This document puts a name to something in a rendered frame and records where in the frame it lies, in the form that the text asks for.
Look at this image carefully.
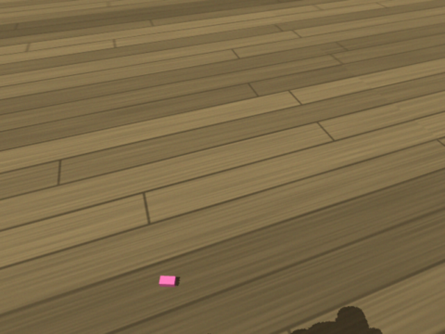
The small box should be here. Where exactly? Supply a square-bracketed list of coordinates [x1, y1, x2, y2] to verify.
[159, 276, 177, 287]

